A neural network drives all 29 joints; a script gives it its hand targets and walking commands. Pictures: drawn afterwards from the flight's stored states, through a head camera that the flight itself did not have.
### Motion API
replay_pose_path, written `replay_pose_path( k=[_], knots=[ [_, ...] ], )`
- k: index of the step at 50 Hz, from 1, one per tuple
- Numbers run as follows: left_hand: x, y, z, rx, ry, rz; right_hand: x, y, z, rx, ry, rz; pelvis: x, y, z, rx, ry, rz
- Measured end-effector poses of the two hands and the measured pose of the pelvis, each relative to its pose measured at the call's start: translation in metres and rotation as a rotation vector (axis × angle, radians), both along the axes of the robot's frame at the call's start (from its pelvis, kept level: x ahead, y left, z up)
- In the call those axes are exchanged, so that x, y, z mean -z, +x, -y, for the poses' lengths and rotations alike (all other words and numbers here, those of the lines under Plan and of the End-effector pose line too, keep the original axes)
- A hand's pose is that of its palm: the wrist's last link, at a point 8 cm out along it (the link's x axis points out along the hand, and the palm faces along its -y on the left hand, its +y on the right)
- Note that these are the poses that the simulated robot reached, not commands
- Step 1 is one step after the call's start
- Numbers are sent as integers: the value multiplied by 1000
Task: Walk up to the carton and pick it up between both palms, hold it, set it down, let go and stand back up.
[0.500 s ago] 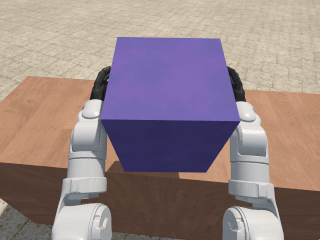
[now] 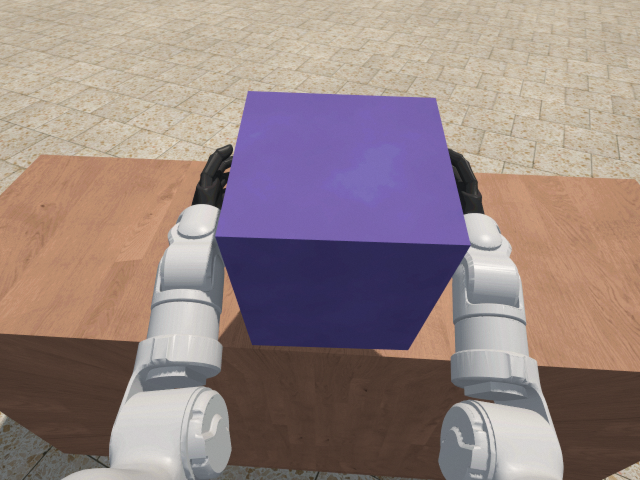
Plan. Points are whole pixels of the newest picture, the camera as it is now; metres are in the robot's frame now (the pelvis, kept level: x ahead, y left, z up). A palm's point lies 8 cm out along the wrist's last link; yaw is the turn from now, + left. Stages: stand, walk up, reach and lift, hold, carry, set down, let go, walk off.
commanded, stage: set down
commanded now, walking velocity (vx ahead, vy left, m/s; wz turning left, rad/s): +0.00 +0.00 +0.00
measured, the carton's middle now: (335, 232) +0.37 -0.03 +0.14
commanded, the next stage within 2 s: none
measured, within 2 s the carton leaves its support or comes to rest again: neither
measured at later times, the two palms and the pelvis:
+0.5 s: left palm (212, 215) +0.40 +0.12 +0.14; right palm (454, 223) +0.38 -0.18 +0.14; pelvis +0.00 +0.00 +0.00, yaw +0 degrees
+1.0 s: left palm (216, 232) +0.40 +0.12 +0.12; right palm (454, 244) +0.37 -0.18 +0.11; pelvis +0.00 +0.00 +0.00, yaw +0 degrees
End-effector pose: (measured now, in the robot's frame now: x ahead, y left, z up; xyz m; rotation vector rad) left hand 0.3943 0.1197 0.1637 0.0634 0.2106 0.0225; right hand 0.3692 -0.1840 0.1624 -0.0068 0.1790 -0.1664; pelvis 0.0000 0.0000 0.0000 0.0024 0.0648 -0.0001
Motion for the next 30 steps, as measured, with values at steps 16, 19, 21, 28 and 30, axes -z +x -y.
replay_pose_path(
  k=[16,19,21,28,30],
  knots=[
    [8,8,2,8,-6,-2,9,7,2,3,3,-2,0,0,4,5,-1,-27],
    [11,9,0,8,-8,-10,12,8,1,2,6,-10,0,0,4,6,-1,-29],
    [14,9,-1,9,-9,-18,15,9,0,2,9,-17,0,0,3,5,-1,-30],
    [24,10,-4,10,-12,-37,26,10,-3,0,14,-36,1,2,1,5,-1,-43],
    [26,11,-5,11,-14,-38,28,10,-4,0,12,-38,1,2,1,4,-1,-48]
  ],
)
